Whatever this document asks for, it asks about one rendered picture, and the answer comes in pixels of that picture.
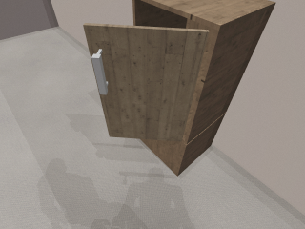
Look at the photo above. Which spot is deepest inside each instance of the handle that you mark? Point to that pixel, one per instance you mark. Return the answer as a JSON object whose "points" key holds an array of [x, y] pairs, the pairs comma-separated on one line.
{"points": [[99, 72]]}

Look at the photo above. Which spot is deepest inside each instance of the cupboard door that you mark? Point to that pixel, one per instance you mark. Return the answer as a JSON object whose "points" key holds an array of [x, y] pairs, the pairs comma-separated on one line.
{"points": [[151, 74]]}

